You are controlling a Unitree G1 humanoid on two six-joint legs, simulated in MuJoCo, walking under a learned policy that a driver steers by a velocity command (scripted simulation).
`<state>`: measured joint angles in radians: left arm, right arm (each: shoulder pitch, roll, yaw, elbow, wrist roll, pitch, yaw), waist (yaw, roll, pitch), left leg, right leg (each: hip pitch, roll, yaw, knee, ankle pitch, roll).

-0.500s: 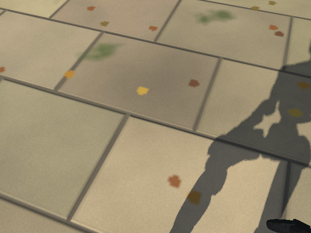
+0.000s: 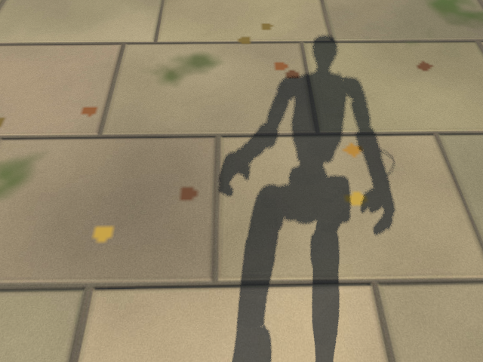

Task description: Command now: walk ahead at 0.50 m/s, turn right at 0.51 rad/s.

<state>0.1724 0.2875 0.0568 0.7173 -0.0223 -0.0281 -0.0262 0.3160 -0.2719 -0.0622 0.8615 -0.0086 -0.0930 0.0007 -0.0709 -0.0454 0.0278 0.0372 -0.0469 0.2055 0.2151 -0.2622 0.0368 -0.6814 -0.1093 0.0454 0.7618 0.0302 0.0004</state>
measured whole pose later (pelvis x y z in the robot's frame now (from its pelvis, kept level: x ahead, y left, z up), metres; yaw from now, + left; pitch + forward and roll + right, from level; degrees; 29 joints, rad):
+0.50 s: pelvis +0.26 -0.05 +0.00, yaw -16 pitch +2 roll +0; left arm 0.29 0.29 0.06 0.69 -0.01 -0.02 0.02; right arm 0.05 -0.30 -0.04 0.73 -0.01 -0.09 0.01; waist 0.05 0.04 0.06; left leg -0.63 0.05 -0.09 0.66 0.03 -0.07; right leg -0.17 0.11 0.11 0.38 -0.23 -0.08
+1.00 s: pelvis +0.37 -0.08 -0.01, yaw -4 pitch +1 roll +0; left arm 0.19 0.28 0.06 0.71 0.01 0.00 0.03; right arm 0.17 -0.31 -0.08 0.71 0.02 0.05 -0.03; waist -0.02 0.03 0.05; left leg -0.42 -0.11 -0.19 0.51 -0.12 0.01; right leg -0.31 0.04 0.08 0.54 -0.23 0.01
